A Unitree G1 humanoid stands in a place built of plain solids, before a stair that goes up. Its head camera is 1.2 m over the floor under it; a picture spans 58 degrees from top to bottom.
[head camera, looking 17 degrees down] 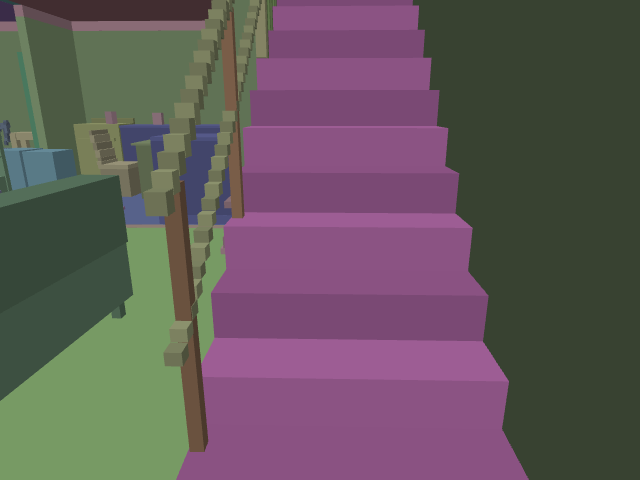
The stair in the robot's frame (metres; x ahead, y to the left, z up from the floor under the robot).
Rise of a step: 0.18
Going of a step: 0.25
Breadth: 1.01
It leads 1 degrees to the right of straight ahead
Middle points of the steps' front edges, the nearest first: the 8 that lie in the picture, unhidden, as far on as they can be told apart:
1.19 -0.10 0.37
1.44 -0.10 0.55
1.69 -0.11 0.74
1.94 -0.12 0.92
2.19 -0.12 1.11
2.44 -0.13 1.29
2.69 -0.13 1.47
2.93 -0.14 1.66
